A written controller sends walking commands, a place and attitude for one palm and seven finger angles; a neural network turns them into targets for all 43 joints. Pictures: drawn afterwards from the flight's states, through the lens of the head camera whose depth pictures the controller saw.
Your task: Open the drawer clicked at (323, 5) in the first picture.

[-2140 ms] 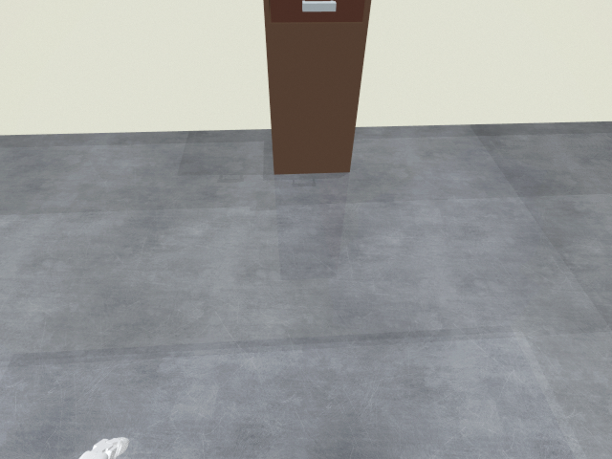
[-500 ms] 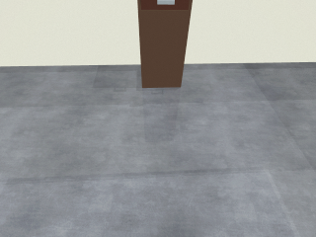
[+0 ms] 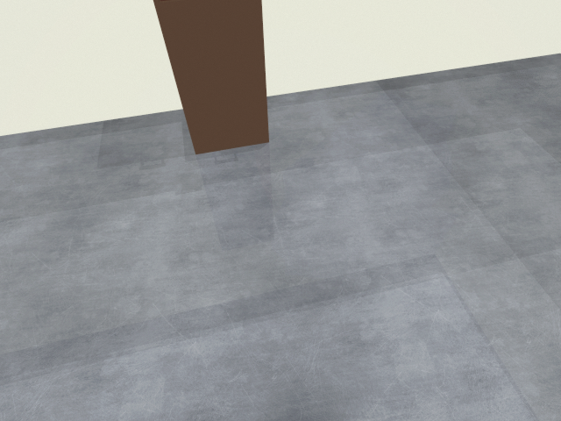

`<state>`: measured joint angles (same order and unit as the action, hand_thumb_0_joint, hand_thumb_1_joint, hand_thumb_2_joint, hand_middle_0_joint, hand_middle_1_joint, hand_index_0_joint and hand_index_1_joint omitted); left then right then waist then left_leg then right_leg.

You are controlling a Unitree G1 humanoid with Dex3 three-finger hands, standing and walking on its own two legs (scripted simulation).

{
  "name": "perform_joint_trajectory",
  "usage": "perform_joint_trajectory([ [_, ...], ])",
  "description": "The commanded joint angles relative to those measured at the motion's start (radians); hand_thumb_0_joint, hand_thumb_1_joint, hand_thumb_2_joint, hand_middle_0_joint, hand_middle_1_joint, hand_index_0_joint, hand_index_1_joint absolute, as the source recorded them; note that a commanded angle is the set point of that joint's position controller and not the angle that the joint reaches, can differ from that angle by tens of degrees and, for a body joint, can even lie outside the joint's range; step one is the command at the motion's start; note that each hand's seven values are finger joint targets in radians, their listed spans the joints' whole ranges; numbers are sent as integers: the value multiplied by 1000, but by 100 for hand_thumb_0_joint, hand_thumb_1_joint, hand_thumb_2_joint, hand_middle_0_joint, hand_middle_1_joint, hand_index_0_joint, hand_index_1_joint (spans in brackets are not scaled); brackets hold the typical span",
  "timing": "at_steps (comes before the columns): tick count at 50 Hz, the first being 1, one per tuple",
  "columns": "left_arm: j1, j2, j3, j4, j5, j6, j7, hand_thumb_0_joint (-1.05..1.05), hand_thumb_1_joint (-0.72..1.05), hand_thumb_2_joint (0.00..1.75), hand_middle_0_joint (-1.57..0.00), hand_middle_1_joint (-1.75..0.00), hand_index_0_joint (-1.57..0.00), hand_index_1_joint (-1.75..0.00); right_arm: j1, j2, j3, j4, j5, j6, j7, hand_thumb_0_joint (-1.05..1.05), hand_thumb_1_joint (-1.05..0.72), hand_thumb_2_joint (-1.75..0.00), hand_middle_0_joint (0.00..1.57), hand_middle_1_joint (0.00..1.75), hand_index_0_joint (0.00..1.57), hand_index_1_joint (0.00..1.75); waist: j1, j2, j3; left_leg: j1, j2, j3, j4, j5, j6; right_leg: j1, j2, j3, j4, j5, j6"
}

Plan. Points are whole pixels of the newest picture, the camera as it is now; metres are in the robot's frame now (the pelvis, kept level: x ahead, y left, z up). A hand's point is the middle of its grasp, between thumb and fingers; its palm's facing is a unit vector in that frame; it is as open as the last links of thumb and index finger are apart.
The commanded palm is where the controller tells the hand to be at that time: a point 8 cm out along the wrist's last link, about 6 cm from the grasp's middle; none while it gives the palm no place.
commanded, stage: walk to a spot facing it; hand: left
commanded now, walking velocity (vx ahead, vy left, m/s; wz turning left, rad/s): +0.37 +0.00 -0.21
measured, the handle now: out of the picture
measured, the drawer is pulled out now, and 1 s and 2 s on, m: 0.00 0.00 0.00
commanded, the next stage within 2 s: turn to face it in 1.42 s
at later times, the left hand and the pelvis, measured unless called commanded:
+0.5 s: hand (173, 417) +0.15 +0.19 -0.18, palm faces +0.00 -0.99 -0.12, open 7.4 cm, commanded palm none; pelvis +0.22 +0.03 +0.00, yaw -6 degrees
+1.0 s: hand (247, 211) +0.57 +0.12 -0.15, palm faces -0.30 -0.94 -0.17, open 7.4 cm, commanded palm none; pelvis +0.43 -0.02 +0.01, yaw -14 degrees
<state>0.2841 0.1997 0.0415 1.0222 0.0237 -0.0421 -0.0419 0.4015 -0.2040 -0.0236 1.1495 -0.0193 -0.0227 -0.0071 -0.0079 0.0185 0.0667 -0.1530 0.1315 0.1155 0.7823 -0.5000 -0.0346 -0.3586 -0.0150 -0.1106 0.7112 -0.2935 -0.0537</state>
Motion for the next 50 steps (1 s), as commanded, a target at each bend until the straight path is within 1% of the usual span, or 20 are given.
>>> perform_joint_trajectory([
  [1, 267, 210, 52, 37, -12, -16, 48, 0, 90, 90, -20, -30, -20, -30, -226, -92, -32, -160, 7, -54, 7, 0, -90, -90, 20, 30, 20, 30, 133, -148, -12, -570, 0, -77, 491, 58, 39, 372, -355, 640, -478, -39, -194],
  [3, 152, 150, 34, 9, -6, -20, 54, 0, 90, 90, -20, -30, -20, -30, -194, -63, -35, -135, -4, -40, 11, 0, -90, -90, 20, 30, 20, 30, 63, -34, 53, -513, 33, -95, 454, 144, 28, 213, -322, 519, -493, -8, -171],
  [7, 130, 107, 20, 23, 1, -36, 57, 0, 90, 90, -20, -30, -20, -30, -130, -24, -35, -120, -6, -13, 17, 0, -90, -90, 20, 30, 20, 30, 0, -81, 39, -464, 28, -53, 326, 240, -3, 165, -232, 301, -501, 222, -135],
  [13, 199, 92, 14, 64, -1, -49, 64, 0, 90, 90, -20, -30, -20, -30, -278, -14, -36, -189, 0, -23, 37, 0, -90, -90, 20, 30, 20, 30, 34, -112, 42, -529, 6, -24, 111, 350, 0, 311, -193, 237, -495, 394, -119],
  [17, 200, 93, 18, 69, 1, -43, 70, 0, 90, 90, -20, -30, -20, -30, -356, -6, -31, -225, 4, -34, 40, 0, -90, -90, 20, 30, 20, 30, 47, -126, 75, -410, -21, -7, -60, 341, 30, 303, -204, 226, -479, 474, -100],
  [19, 181, 108, 25, 70, 2, -44, 70, 0, 90, 90, -20, -30, -20, -30, -288, -22, -39, -208, 3, -43, 33, 0, -90, -90, 20, 30, 20, 30, 9, -118, 39, -286, -63, 21, -132, 300, 52, 316, -200, 204, -377, 634, -95],
  [20, 170, 112, 27, 68, 0, -44, 70, 0, 90, 90, -20, -30, -20, -30, -186, -39, -44, -174, -2, -47, 23, 0, -90, -90, 20, 30, 20, 30, -38, -98, -7, -147, -94, 36, -183, 327, 64, 292, -177, 173, -261, 717, -78],
  [21, 167, 104, 28, 65, -5, -44, 69, 0, 90, 90, -20, -30, -20, -30, -35, -75, -54, -130, -8, -52, 13, 0, -90, -90, 20, 30, 20, 30, -98, -67, -88, 67, -83, 1, -234, 366, 82, 212, -138, 149, -68, 685, -52],
  [22, 208, 58, 28, 55, -16, -41, 61, 0, 90, 90, -20, -30, -20, -30, 101, -172, -78, -98, -22, -54, 1, 0, -90, -90, 20, 30, 20, 30, -134, 115, -225, 316, 108, -240, -279, 347, 145, 29, -39, 87, 199, 381, -11],
  [23, 240, 13, 15, 34, -22, -40, 49, 0, 90, 90, -20, -30, -20, -30, 181, -264, -96, -85, -17, -51, -3, 0, -90, -90, 20, 30, 20, 30, -119, 347, -297, 424, 346, -593, -437, 330, 231, -164, 74, 63, 534, -249, 13],
  [24, 172, 46, 23, 15, -14, -39, 53, 0, 90, 90, -20, -30, -20, -30, 115, -224, -86, -96, -4, -41, -6, 0, -90, -90, 20, 30, 20, 30, -103, 193, -221, 314, 364, -639, -525, 193, 261, -224, 24, 144, 639, -248, -4],
  [27, 84, 13, 28, 20, 4, -17, 33, 0, 90, 90, -20, -30, -20, -30, -68, -60, -43, -132, -4, -59, -10, 0, -90, -90, 20, 30, 20, 30, -22, 81, 17, -37, 245, -342, -592, 146, 174, -231, -85, 145, 627, -24, 15],
  [30, 133, -31, 26, 35, 12, 21, 26, 0, 90, 90, -20, -30, -20, -30, -72, -23, -34, -111, -1, -76, -13, 0, -90, -90, 20, 30, 20, 30, 34, 74, 19, -146, 178, -147, -610, 243, 149, -163, -99, 124, 543, 39, 34],
  [34, 69, -26, 32, 2, 14, 39, 19, 0, 90, 90, -20, -30, -20, -30, -32, -34, -38, -100, 3, -84, -15, 0, -90, -90, 20, 30, 20, 30, 37, 55, 38, -95, 167, -91, -656, 295, 170, -260, -124, 116, 446, 147, 62],
  [38, -63, -7, 31, -40, 11, 38, 11, 0, 90, 90, -20, -30, -20, -30, 32, -51, -43, -73, 3, -84, -17, 0, -90, -90, 20, 30, 20, 30, 5, 61, 45, 54, 177, -54, -649, 364, 183, -329, -139, 76, 240, 185, 74],
  [43, -224, -14, 19, -85, 6, 26, 11, 0, 90, 90, -20, -30, -20, -30, 134, -57, -40, -25, -8, -71, -13, 0, -90, -90, 20, 30, 20, 30, -55, 75, 86, 114, 193, -9, -604, 487, 179, -262, -104, 8, 6, 127, 53],
  [46, -219, -9, 20, -85, 5, 15, 11, 0, 90, 90, -20, -30, -20, -30, 133, -70, -40, -17, -14, -63, -13, 0, -90, -90, 20, 30, 20, 30, -43, 84, 73, 133, 200, 21, -544, 563, 167, -170, -68, -20, -69, 88, 27],
  [48, -111, 15, 27, -54, 8, 4, 16, 0, 90, 90, -20, -30, -20, -30, 123, -75, -41, -13, -10, -58, -12, 0, -90, -90, 20, 30, 20, 30, 13, 59, 7, 131, 174, 65, -373, 775, 144, 8, -14, -62, -149, 65, 0],
  [49, 25, 38, 37, -5, 13, -6, 19, 0, 90, 90, -20, -30, -20, -30, 106, -76, -39, -15, -5, -58, -11, 0, -90, -90, 20, 30, 20, 30, 76, 39, -63, 73, 136, 109, -198, 823, 112, 200, 7, -71, -191, 108, -16],
  [50, 169, 115, 58, 36, 18, -21, 29, 0, 90, 90, -20, -30, -20, -30, 102, -50, -38, -28, 6, -60, 0, 0, -90, -90, 20, 30, 20, 30, 136, -70, -177, -127, 86, 142, 66, 669, 72, 461, -142, 113, -217, 83, -76],
])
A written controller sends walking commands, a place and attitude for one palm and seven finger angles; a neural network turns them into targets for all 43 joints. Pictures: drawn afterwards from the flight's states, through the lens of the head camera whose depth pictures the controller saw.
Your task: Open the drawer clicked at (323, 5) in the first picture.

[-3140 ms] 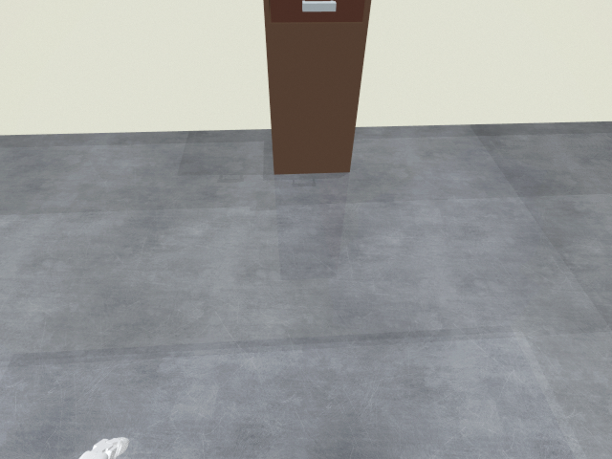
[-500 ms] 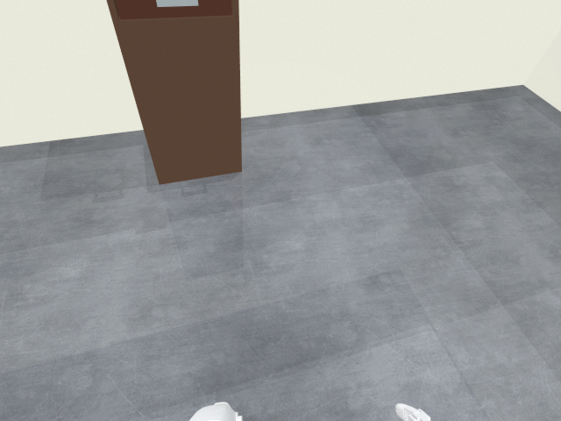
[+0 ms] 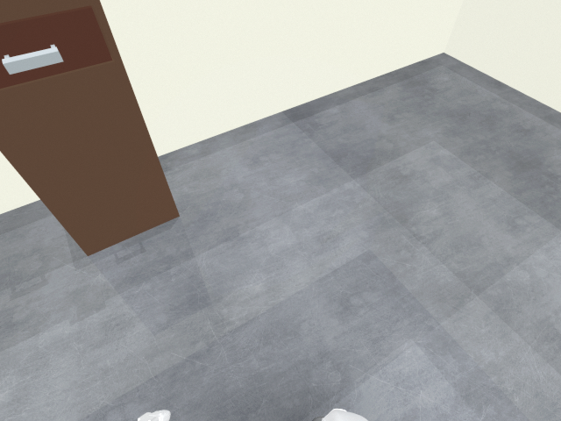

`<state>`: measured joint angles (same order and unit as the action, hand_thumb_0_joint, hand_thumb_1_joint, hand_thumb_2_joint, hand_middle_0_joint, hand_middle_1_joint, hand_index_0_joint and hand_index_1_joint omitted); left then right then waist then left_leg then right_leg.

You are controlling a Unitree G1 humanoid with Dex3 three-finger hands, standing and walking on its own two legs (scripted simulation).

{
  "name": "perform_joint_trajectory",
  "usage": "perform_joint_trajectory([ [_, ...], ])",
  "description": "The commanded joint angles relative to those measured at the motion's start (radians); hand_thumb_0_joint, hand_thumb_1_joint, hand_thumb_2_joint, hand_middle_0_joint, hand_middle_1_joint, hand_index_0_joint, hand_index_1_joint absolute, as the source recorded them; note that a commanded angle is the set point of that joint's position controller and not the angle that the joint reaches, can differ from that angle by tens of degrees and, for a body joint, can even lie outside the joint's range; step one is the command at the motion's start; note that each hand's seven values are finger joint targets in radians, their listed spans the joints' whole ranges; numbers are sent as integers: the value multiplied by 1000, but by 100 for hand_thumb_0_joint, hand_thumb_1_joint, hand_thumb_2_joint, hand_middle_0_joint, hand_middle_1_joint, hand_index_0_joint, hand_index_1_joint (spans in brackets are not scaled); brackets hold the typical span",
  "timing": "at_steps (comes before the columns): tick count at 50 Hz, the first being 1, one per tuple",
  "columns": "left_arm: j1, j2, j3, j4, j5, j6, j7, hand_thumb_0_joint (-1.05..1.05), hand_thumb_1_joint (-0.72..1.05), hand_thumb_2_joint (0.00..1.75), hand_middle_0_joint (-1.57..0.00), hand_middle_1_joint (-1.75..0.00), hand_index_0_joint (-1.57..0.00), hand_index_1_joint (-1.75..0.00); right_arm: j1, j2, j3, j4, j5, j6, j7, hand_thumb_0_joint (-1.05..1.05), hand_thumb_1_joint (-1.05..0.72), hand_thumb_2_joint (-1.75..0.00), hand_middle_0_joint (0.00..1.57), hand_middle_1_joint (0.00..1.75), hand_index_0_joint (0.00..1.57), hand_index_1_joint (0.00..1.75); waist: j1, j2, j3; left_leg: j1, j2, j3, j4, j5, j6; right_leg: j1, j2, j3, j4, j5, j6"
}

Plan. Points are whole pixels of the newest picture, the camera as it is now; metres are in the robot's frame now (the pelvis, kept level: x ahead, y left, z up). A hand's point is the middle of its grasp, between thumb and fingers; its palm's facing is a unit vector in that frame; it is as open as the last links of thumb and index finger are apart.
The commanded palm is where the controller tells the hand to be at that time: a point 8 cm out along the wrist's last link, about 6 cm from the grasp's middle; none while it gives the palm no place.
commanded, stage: walk to a spot facing it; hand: left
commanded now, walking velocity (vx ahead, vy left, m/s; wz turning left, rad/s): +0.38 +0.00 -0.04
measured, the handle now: (32, 56) +0.93 +0.61 +0.06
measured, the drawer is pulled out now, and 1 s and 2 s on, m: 0.00 0.00 0.00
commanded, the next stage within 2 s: turn to face it in 0.42 s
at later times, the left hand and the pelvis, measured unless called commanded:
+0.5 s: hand out of the picture +0.13 +0.18 -0.19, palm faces +0.16 -0.98 -0.12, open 7.3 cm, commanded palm none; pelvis +0.21 +0.03 -0.01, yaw +4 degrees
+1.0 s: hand (173, 289) +0.38 +0.21 -0.14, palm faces +0.25 -0.94 -0.25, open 7.4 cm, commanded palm none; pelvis +0.30 +0.00 +0.00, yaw +15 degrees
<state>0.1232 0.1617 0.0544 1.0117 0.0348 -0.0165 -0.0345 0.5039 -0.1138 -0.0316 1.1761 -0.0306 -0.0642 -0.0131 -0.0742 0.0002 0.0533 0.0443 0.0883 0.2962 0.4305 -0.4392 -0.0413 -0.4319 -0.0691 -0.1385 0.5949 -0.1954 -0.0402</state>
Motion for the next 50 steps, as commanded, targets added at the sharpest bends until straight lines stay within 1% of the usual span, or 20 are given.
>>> perform_joint_trajectory([
  [1, 449, 269, 75, 73, -3, -52, 35, 0, 90, 90, -20, -30, -20, -30, 8, -83, -15, -93, 28, -26, 9, 0, -90, -90, 20, 30, 20, 30, 213, -281, -280, -610, -25, -48, 737, -58, 27, 760, -360, 579, -206, 86, -209],
  [2, 448, 289, 74, 81, -24, -49, 39, 0, 90, 90, -20, -30, -20, -30, -85, -116, -20, -119, 28, -21, 6, 0, -90, -90, 20, 30, 20, 30, 221, -187, -256, -693, -17, -194, 899, -128, 49, 731, -390, 630, -278, 150, -237],
  [3, 365, 239, 69, 69, -22, -47, 45, 0, 90, 90, -20, -30, -20, -30, -125, -111, -31, -124, 29, -19, 6, 0, -90, -90, 20, 30, 20, 30, 189, -123, -189, -705, 31, -242, 949, -30, 57, 629, -365, 544, -287, 104, -213],
  [6, 214, 115, 24, 35, -16, -60, 52, 0, 90, 90, -20, -30, -20, -30, -155, -65, -27, -120, 10, 7, 8, 0, -90, -90, 20, 30, 20, 30, 99, -26, -14, -638, 95, -276, 842, 108, 42, 286, -282, 315, -354, 125, -134],
  [9, 198, 73, 18, 31, -5, -73, 54, 0, 90, 90, -20, -30, -20, -30, -93, -32, -31, -108, 3, 36, 16, 0, -90, -90, 20, 30, 20, 30, 41, -80, 11, -589, 92, -247, 725, 164, 22, 178, -226, 165, -389, 140, -107],
  [19, 270, 149, 15, 68, -7, -71, 49, 0, 90, 90, -20, -30, -20, -30, -369, -85, -26, -229, 9, 22, 53, 0, -90, -90, 20, 30, 20, 30, 97, -91, 79, -544, 49, -175, 260, 243, 39, 306, -232, 112, -378, 131, -92],
  [22, 263, 165, 17, 75, -12, -63, 50, 0, 90, 90, -20, -30, -20, -30, -238, -128, -35, -190, 2, 11, 39, 0, -90, -90, 20, 30, 20, 30, 25, -20, 15, -287, -15, -130, 128, 253, 61, 284, -191, 40, -156, 327, -61],
  [23, 276, 138, 13, 72, -16, -60, 48, 0, 90, 90, -20, -30, -20, -30, -89, -193, -51, -151, -4, 3, 30, 0, -90, -90, 20, 30, 20, 30, -28, 103, -84, -56, 26, -207, 69, 282, 86, 194, -127, -7, 78, 297, -20],
  [24, 318, 81, 5, 52, -30, -56, 39, 0, 90, 90, -20, -30, -20, -30, 25, -313, -78, -129, -16, -2, 17, 0, -90, -90, 20, 30, 20, 30, -50, 356, -189, 137, 286, -561, -28, 339, 180, -31, 19, -73, 402, -97, 38],
  [25, 263, 91, 0, 16, -24, -60, 39, 0, 90, 90, -20, -30, -20, -30, 67, -338, -76, -116, 0, 7, 7, 0, -90, -90, 20, 30, 20, 30, -58, 353, -211, 161, 392, -702, -131, 417, 246, -140, 54, 34, 609, -397, 33],
  [26, 229, 106, 6, 13, -21, -53, 42, 0, 90, 90, -20, -30, -20, -30, -14, -311, -67, -131, 5, 14, 5, 0, -90, -90, 20, 30, 20, 30, -29, 217, -141, 39, 387, -636, -148, 338, 259, -154, 1, 84, 672, -377, 18],
  [28, 183, 82, 5, 31, -14, -46, 35, 0, 90, 90, -20, -30, -20, -30, -165, -210, -40, -166, 11, 2, -3, 0, -90, -90, 20, 30, 20, 30, 30, 137, -17, -180, 293, -515, -171, 451, 210, -146, -60, 104, 655, -233, 46],
  [32, 266, 32, -1, 51, -15, -1, 44, 0, 90, 90, -20, -30, -20, -30, -236, -174, -22, -174, 20, -2, -8, 0, -90, -90, 20, 30, 20, 30, 103, 134, -39, -332, 181, -339, -175, 599, 187, 15, -54, 86, 489, -152, 90],
  [41, 86, 65, 25, -85, -20, 28, 55, 0, 90, 90, -20, -30, -20, -30, -229, -226, -63, -201, 5, 52, 1, 0, -90, -90, 20, 30, 20, 30, 66, 142, -42, -319, 162, -480, -146, 382, 219, 24, -6, 81, 191, -144, 118],
  [45, 151, 90, 32, -92, -26, 11, 64, 0, 90, 90, -20, -30, -20, -30, -264, -233, -75, -228, 12, 68, 4, 0, -90, -90, 20, 30, 20, 30, 110, 111, -88, -395, 112, -502, 7, 433, 163, 263, 18, 75, -114, -9, 111],
  [46, 178, 138, 40, -93, -19, 0, 69, 0, 90, 90, -20, -30, -20, -30, -253, -199, -72, -237, 21, 68, 9, 0, -90, -90, 20, 30, 20, 30, 119, -2, -110, -487, 39, -443, 120, 302, 102, 391, -82, 168, -244, 43, 92],
  [47, 199, 249, 59, -99, -4, -6, 78, 0, 90, 90, -20, -30, -20, -30, -228, -118, -60, -263, 24, 69, 13, 0, -90, -90, 20, 30, 20, 30, 120, -325, -136, -661, -119, -264, 371, -64, 14, 502, -361, 415, -313, 196, 3],
  [48, 209, 270, 57, -113, -13, 2, 77, 0, 90, 90, -20, -30, -20, -30, -249, -168, -74, -277, 16, 82, 9, 0, -90, -90, 20, 30, 20, 30, 130, -289, -130, -629, -96, -294, 582, -181, 8, 362, -470, 438, -321, 265, -86],
  [49, 139, 224, 49, -131, -13, 3, 79, 0, 90, 90, -20, -30, -20, -30, -246, -171, -77, -268, 13, 95, 13, 0, -90, -90, 20, 30, 20, 30, 96, -179, -99, -620, -68, -333, 703, -105, 9, 289, -411, 350, -329, 181, -101],
  [50, 73, 198, 44, -146, -14, 1, 80, 0, 90, 90, -20, -30, -20, -30, -242, -160, -78, -251, 11, 105, 19, 0, -90, -90, 20, 30, 20, 30, 69, -184, -59, -630, -45, -326, 756, -53, 0, 244, -363, 298, -337, 114, -77],
])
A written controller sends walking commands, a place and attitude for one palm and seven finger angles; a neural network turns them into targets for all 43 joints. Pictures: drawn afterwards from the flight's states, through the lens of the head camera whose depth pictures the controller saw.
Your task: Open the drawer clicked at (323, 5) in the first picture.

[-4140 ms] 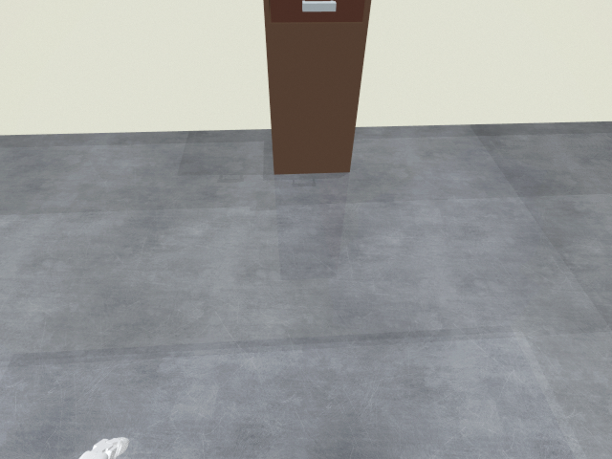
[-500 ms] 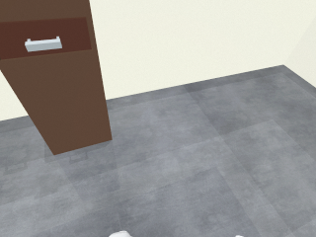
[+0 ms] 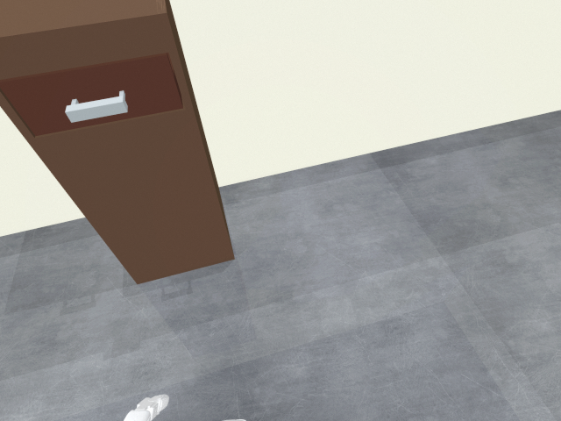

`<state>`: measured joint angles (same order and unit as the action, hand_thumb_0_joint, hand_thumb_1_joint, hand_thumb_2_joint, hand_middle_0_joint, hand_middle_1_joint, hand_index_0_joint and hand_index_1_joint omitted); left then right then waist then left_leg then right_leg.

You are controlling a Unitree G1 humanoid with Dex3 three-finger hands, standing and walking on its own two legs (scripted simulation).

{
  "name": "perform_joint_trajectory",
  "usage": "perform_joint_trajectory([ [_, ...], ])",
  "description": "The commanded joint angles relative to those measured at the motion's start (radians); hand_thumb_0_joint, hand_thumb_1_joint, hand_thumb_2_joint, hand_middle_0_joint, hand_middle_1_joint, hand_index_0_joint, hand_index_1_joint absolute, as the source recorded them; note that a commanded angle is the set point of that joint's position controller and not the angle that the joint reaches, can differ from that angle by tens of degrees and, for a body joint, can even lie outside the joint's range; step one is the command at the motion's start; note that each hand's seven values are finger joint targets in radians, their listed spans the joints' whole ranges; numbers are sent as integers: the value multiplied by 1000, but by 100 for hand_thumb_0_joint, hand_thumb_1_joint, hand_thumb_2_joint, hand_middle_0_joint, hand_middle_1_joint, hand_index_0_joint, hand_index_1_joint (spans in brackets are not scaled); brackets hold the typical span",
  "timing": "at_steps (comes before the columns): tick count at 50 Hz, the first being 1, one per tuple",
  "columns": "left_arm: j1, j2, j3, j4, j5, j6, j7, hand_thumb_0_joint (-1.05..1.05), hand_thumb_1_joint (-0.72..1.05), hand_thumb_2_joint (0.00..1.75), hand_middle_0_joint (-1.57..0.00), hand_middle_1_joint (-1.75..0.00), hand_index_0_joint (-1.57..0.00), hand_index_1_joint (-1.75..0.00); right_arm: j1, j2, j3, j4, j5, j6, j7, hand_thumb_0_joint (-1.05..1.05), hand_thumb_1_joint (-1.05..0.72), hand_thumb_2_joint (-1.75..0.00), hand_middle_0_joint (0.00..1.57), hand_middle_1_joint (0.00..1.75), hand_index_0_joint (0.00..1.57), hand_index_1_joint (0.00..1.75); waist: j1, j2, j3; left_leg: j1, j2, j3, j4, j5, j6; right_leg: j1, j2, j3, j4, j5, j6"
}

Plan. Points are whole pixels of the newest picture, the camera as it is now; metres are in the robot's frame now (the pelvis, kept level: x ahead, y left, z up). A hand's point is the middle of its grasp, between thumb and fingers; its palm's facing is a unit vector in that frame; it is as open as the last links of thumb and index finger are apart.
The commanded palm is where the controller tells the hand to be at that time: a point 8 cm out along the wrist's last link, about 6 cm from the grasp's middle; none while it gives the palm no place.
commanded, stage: turn to face it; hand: left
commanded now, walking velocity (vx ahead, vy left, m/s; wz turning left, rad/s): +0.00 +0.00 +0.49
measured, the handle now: (98, 103) +0.76 +0.43 +0.05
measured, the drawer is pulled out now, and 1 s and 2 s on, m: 0.00 0.00 0.00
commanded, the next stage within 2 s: take the last steps up to it in 0.32 s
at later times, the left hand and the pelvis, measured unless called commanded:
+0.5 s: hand out of the picture -0.05 +0.24 -0.18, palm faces +0.29 -0.93 -0.24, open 7.4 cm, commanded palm none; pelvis +0.00 +0.04 +0.00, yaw +13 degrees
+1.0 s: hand out of the picture +0.07 +0.21 -0.15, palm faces +0.32 -0.92 -0.22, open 7.2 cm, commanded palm none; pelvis +0.09 +0.03 +0.01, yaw +16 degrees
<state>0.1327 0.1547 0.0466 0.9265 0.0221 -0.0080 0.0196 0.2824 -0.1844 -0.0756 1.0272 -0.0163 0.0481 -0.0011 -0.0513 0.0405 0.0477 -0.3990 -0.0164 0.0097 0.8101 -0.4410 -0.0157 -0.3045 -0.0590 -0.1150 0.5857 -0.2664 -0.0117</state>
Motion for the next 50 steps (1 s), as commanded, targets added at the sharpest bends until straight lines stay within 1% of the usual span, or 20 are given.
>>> perform_joint_trajectory([
  [1, 32, 181, 39, -69, -3, -7, 23, 0, 90, 90, -20, -30, -20, -30, -11, -88, -33, -88, -8, -3, 13, 0, -90, -90, 20, 30, 20, 30, 29, -179, -36, -184, 70, -22, 414, 15, -35, 107, -315, 194, -305, 197, -83],
  [4, 58, 157, 30, -64, -3, -14, 21, 0, 90, 90, -20, -30, -20, -30, -14, -74, -26, -90, -6, 2, 19, 0, -90, -90, 20, 30, 20, 30, 32, -191, -32, -186, 76, 1, 395, 81, -53, 144, -276, 76, -277, 336, -68],
  [14, 153, 247, 50, -17, 16, 2, 13, 0, 90, 90, -20, -30, -20, -30, -175, -77, 1, -153, 6, -4, 20, 0, -90, -90, 20, 30, 20, 30, 98, -251, -57, -6, 58, 88, -20, -7, -39, 183, -318, 37, -212, 417, -113],
  [17, 137, 257, 54, -4, 7, 9, 9, 0, 90, 90, -20, -30, -20, -30, -122, -98, 5, -139, 5, -16, 15, 0, -90, -90, 20, 30, 20, 30, 63, -245, -97, 142, 48, 112, -241, 129, -25, 157, -291, -6, -122, 388, -63],
  [18, 131, 242, 51, -4, -1, 14, 7, 0, 90, 90, -20, -30, -20, -30, -86, -126, 0, -131, 4, -23, 16, 0, -90, -90, 20, 30, 20, 30, 39, -157, -116, 256, 63, 95, -371, 252, -16, 97, -265, -40, -43, 330, -20],
  [19, 150, 203, 43, -21, -10, 21, 4, 0, 90, 90, -20, -30, -20, -30, -51, -213, -17, -129, -3, -35, 11, 0, -90, -90, 20, 30, 20, 30, 21, 60, -159, 391, 220, -96, -443, 439, 42, -47, -176, -92, 118, 114, 44],
  [20, 113, 139, 21, -57, -12, 26, 1, 0, 90, 90, -20, -30, -20, -30, -15, -300, -35, -131, -5, -35, 3, 0, -90, -90, 20, 30, 20, 30, -5, 292, -135, 419, 431, -346, -486, 786, 174, -234, -71, -67, 304, -354, 100],
  [21, 78, 163, 18, -57, -5, 35, 7, 0, 90, 90, -20, -30, -20, -30, -12, -300, -30, -114, -7, -27, -4, 0, -90, -90, 20, 30, 20, 30, -10, 192, -132, 350, 457, -286, -471, 782, 234, -193, -75, 32, 415, -378, 79],
  [23, 88, 150, 22, -14, -3, 37, -1, 0, 90, 90, -20, -30, -20, -30, -91, -229, -8, -115, -9, -38, -21, 0, -90, -90, 20, 30, 20, 30, 30, 201, -101, 329, 350, -217, -496, 584, 196, -228, -76, 72, 479, -258, 79],
  [26, 126, 153, 18, 31, 2, 25, -20, 0, 90, 90, -20, -30, -20, -30, -98, -183, 7, -107, -4, -56, -21, 0, -90, -90, 20, 30, 20, 30, 41, 148, -66, 338, 274, -141, -523, 460, 169, -233, -54, 62, 490, -145, 78],
  [34, 35, 104, 1, 33, 4, 4, -28, 0, 90, 90, -20, -30, -20, -30, 53, -146, -1, -27, -11, -81, -23, 0, -90, -90, 20, 30, 20, 30, 3, 83, 24, 342, 286, -193, -595, 275, 200, -196, -46, 47, 228, -145, 68],
  [37, 43, 91, 0, 35, 2, -4, -33, 0, 90, 90, -20, -30, -20, -30, 37, -159, 0, -18, -14, -79, -21, 0, -90, -90, 20, 30, 20, 30, 19, 105, 33, 277, 280, -194, -582, 189, 190, -94, -23, 24, 90, -140, 58],
  [40, 152, 91, 9, 84, 3, -18, -32, 0, 90, 90, -20, -30, -20, -30, 21, -138, 7, 0, -8, -79, -20, 0, -90, -90, 20, 30, 20, 30, 77, 56, 12, 158, 220, -135, -469, 121, 134, 141, 12, -6, -112, 10, 46],
  [41, 219, 121, 17, 107, 5, -27, -26, 0, 90, 90, -20, -30, -20, -30, 17, -109, 12, 2, -2, -84, -17, 0, -90, -90, 20, 30, 20, 30, 109, -27, -12, 59, 171, -93, -357, 74, 101, 286, -32, 61, -178, 12, 28],
  [43, 382, 266, 47, 144, 6, -36, -10, 0, 90, 90, -20, -30, -20, -30, -37, -54, 26, -57, 3, -86, -5, 0, -90, -90, 20, 30, 20, 30, 179, -357, -13, -251, 30, 74, 97, -166, 36, 440, -390, 532, -397, -173, -131],
  [44, 380, 245, 41, 144, -2, -34, -3, 0, 90, 90, -20, -30, -20, -30, -70, -98, 11, -59, -5, -81, -3, 0, -90, -90, 20, 30, 20, 30, 175, -241, 23, -269, 67, 3, 218, -135, 41, 340, -397, 553, -443, -306, -168],
  [45, 323, 212, 38, 139, -3, -42, -2, 0, 90, 90, -20, -30, -20, -30, -78, -94, 7, -47, -8, -78, 4, 0, -90, -90, 20, 30, 20, 30, 150, -273, 87, -282, 101, -21, 272, -29, 46, 256, -354, 513, -471, -344, -151],
  [46, 276, 172, 28, 129, -4, -42, -1, 0, 90, 90, -20, -30, -20, -30, -71, -88, 4, -37, -8, -75, 8, 0, -90, -90, 20, 30, 20, 30, 119, -211, 124, -274, 118, -15, 298, 32, 40, 201, -338, 456, -474, -321, -139],
  [48, 232, 113, 16, 117, -3, -52, 2, 0, 90, 90, -20, -30, -20, -30, -15, -48, 3, 0, -12, -66, 14, 0, -90, -90, 20, 30, 20, 30, 73, -118, 113, -211, 139, -4, 288, 135, 22, 147, -271, 287, -454, -140, -111],
  [50, 238, 106, 7, 120, -2, -62, 1, 0, 90, 90, -20, -30, -20, -30, 17, -26, 7, 11, -13, -60, 18, 0, -90, -90, 20, 30, 20, 30, 54, -131, 93, -180, 137, 28, 248, 183, 2, 136, -227, 174, -436, 23, -96],
])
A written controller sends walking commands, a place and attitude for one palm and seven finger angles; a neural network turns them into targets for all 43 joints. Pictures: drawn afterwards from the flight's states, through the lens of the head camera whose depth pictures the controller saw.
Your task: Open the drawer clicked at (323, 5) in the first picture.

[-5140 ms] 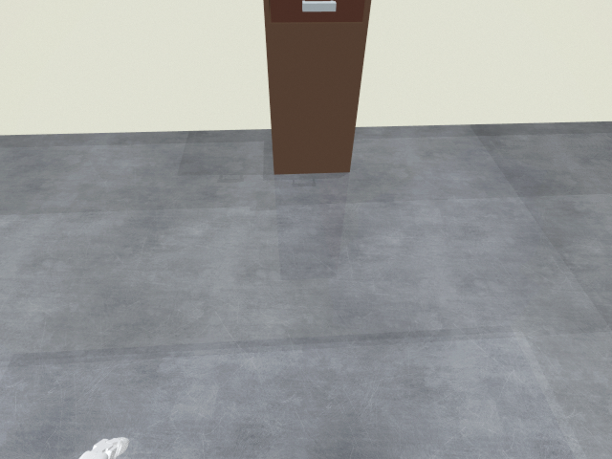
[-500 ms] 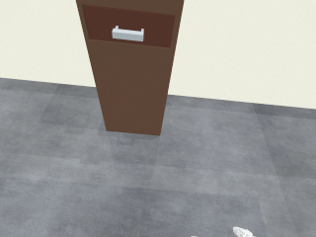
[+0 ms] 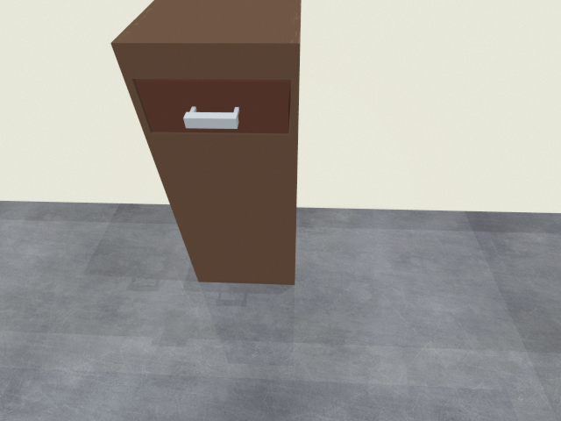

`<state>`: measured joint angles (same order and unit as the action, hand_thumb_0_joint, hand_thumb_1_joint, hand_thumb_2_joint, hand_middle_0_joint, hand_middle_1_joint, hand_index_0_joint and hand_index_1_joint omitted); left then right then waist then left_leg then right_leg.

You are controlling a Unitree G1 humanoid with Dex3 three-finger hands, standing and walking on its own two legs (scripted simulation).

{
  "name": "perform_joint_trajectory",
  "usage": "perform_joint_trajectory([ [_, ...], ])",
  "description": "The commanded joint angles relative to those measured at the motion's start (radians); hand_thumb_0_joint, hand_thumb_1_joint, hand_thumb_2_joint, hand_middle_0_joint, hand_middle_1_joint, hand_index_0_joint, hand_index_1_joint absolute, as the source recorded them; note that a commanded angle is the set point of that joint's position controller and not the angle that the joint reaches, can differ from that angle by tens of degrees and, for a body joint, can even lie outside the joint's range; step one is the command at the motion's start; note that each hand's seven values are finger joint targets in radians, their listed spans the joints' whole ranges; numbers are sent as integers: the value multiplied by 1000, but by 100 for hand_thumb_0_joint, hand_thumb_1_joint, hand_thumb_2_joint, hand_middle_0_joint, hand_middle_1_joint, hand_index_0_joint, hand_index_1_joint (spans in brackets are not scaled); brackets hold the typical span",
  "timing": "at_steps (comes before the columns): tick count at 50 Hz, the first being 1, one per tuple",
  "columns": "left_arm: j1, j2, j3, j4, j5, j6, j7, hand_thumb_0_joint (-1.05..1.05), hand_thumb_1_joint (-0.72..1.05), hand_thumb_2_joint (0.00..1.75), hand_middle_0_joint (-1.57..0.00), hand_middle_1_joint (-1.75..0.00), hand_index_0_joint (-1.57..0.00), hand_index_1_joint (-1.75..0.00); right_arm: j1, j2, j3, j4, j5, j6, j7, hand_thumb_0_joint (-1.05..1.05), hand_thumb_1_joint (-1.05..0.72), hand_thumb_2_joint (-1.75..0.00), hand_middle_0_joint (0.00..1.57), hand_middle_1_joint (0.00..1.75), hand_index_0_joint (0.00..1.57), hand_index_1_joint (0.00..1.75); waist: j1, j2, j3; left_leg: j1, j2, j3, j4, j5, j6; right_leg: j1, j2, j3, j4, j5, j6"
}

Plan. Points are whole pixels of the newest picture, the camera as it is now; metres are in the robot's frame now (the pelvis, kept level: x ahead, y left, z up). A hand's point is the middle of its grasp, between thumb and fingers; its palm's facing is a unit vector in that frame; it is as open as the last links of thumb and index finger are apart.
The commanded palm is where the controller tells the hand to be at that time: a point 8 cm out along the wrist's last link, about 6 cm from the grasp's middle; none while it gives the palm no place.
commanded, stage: take the last steps up to it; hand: left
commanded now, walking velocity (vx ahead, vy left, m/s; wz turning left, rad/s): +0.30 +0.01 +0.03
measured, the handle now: (213, 115) +0.76 +0.20 +0.04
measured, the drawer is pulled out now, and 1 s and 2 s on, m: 0.00 0.00 0.00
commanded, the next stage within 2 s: come to a stop and stand still in 0.50 s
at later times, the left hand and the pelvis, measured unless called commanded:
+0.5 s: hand out of the picture +0.15 +0.25 -0.18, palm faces +0.03 -0.99 -0.15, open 7.4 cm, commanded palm none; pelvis +0.15 +0.07 +0.00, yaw -2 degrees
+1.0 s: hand (188, 336) +0.31 +0.20 -0.17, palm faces +0.04 -0.98 -0.22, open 7.3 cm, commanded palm none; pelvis +0.21 +0.03 -0.01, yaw +1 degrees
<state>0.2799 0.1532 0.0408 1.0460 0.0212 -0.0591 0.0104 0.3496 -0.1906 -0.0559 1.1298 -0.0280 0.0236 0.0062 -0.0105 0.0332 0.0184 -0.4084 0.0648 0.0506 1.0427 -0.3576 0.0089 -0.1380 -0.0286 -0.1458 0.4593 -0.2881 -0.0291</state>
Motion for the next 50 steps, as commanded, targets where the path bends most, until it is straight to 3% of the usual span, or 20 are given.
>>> perform_joint_trajectory([
  [1, 100, 104, 12, 7, -1, -15, 10, 0, 90, 90, -20, -30, -20, -30, -58, -18, -13, -93, 1, -33, 11, 0, -90, -90, 20, 30, 20, 30, 11, -137, 122, -173, 58, -4, -8, 117, -30, -26, -255, 188, -313, 94, -84],
  [10, 171, 146, 21, 65, 6, -14, 10, 0, 90, 90, -20, -30, -20, -30, -206, -1, -3, -155, 11, -60, 28, 0, -90, -90, 20, 30, 20, 30, 43, -179, 110, -41, 27, 70, -366, 121, -9, 19, -254, 142, -231, 220, -97],
  [12, 158, 146, 25, 69, 1, -8, 11, 0, 90, 90, -20, -30, -20, -30, -130, -20, -8, -131, 7, -70, 19, 0, -90, -90, 20, 30, 20, 30, -2, -150, 74, 115, -8, 100, -477, 154, 0, -3, -222, 107, -118, 276, -74],
  [13, 161, 129, 22, 69, -1, -4, 10, 0, 90, 90, -20, -30, -20, -30, -25, -54, -16, -96, 2, -77, 11, 0, -90, -90, 20, 30, 20, 30, -44, -61, 22, 295, -18, 93, -534, 179, 7, -69, -184, 72, 42, 309, -51],
  [14, 182, 89, 16, 60, -7, -1, 6, 0, 90, 90, -20, -30, -20, -30, 113, -139, -36, -64, -8, -86, -2, 0, -90, -90, 20, 30, 20, 30, -93, 121, -89, 498, 135, -99, -596, 196, 54, -192, -97, 12, 291, 173, -5],
  [15, 197, 40, 5, 36, -16, -2, -1, 0, 90, 90, -20, -30, -20, -30, 208, -234, -56, -43, -5, -85, -15, 0, -90, -90, 20, 30, 20, 30, -102, 337, -169, 621, 371, -417, -718, 262, 146, -384, 11, -13, 581, -284, 31],
  [16, 140, 71, 12, 15, -7, 1, 4, 0, 90, 90, -20, -30, -20, -30, 205, -231, -49, -40, 3, -73, -21, 0, -90, -90, 20, 30, 20, 30, -104, 229, -143, 563, 399, -444, -772, 226, 181, -422, -12, 92, 711, -307, 7],
  [17, 105, 66, 12, 18, -3, 5, 4, 0, 90, 90, -20, -30, -20, -30, 115, -181, -40, -54, 4, -74, -24, 0, -90, -90, 20, 30, 20, 30, -77, 183, -81, 450, 360, -357, -799, 159, 165, -434, -55, 111, 764, -239, 3],
  [19, 65, 52, 17, 33, 2, 11, -9, 0, 90, 90, -20, -30, -20, -30, -2, -100, -15, -91, 4, -86, -28, 0, -90, -90, 20, 30, 20, 30, -32, 77, 44, 267, 306, -241, -827, 230, 146, -421, -107, 132, 767, -100, 17],
  [21, 104, 25, 13, 48, 5, 27, -11, 0, 90, 90, -20, -30, -20, -30, -21, -58, 0, -88, 8, -99, -33, 0, -90, -90, 20, 30, 20, 30, 4, 75, 45, 224, 252, -122, -834, 385, 124, -362, -108, 123, 708, -36, 33],
  [24, 123, 15, 15, 48, 5, 46, -8, 0, 90, 90, -20, -30, -20, -30, -21, -47, 0, -89, 10, -104, -37, 0, -90, -90, 20, 30, 20, 30, 29, 58, 14, 233, 232, -51, -838, 469, 135, -345, -102, 114, 632, 15, 49],
  [29, -2, 37, 14, -8, 5, 59, -11, 0, 90, 90, -20, -30, -20, -30, 2, -65, -4, -79, 4, -92, -35, 0, -90, -90, 20, 30, 20, 30, 14, 64, 62, 257, 242, -42, -857, 406, 155, -373, -109, 105, 438, 41, 62],
  [34, -55, 26, -2, -21, -3, 59, 7, 0, 90, 90, -20, -30, -20, -30, 4, -62, 4, -56, 1, -71, -42, 0, -90, -90, 20, 30, 20, 30, 10, 64, 62, 223, 211, -12, -729, 634, 123, -173, -57, 66, 174, 58, 61],
  [36, 8, 54, 1, -3, -4, 53, 14, 0, 90, 90, -20, -30, -20, -30, -6, -57, 5, -46, 9, -60, -44, 0, -90, -90, 20, 30, 20, 30, 46, 33, 25, 223, 160, 12, -640, 529, 67, -56, -57, 62, -8, 220, 63],
  [38, 21, 141, 5, 6, -3, 40, 27, 0, 90, 90, -20, -30, -20, -30, 35, -1, 13, -38, 24, -50, -35, 0, -90, -90, 20, 30, 20, 30, 28, -109, -21, 111, 63, 42, -584, 164, -10, 75, -203, 242, -29, 610, 7],
  [40, -4, 179, 8, -8, -9, 46, 30, 0, 90, 90, -20, -30, -20, -30, 86, 30, 11, -21, 29, -29, -32, 0, -90, -90, 20, 30, 20, 30, 5, -111, -28, 145, 8, 54, -546, -12, -29, 29, -309, 250, -24, 752, -80],
  [41, -15, 188, 15, -8, -9, 42, 35, 0, 90, 90, -20, -30, -20, -30, 94, 25, 7, -13, 27, -15, -34, 0, -90, -90, 20, 30, 20, 30, 1, -226, -79, 169, 5, 66, -479, -53, -38, 34, -304, 271, -44, 762, -104],
  [42, -20, 178, 18, -12, -10, 42, 39, 0, 90, 90, -20, -30, -20, -30, 81, 6, 2, -18, 24, -6, -37, 0, -90, -90, 20, 30, 20, 30, 16, -254, -95, 161, -1, 59, -392, -124, -42, 32, -313, 284, -71, 783, -128],
  [46, -56, 177, 40, -36, 4, 55, 51, 0, 90, 90, -20, -30, -20, -30, 28, 5, -9, -47, 24, 11, -37, 0, -90, -90, 20, 30, 20, 30, 37, -191, -87, 60, -18, -13, -161, -197, -42, 33, -349, 290, -79, 786, -184],
  [50, -93, 193, 54, -67, 13, 67, 52, 0, 90, 90, -20, -30, -20, -30, 0, 5, -14, -84, 24, 20, -29, 0, -90, -90, 20, 30, 20, 30, 31, -159, -106, 73, -28, -35, -171, -169, -46, -15, -333, 269, -106, 608, -168],
])
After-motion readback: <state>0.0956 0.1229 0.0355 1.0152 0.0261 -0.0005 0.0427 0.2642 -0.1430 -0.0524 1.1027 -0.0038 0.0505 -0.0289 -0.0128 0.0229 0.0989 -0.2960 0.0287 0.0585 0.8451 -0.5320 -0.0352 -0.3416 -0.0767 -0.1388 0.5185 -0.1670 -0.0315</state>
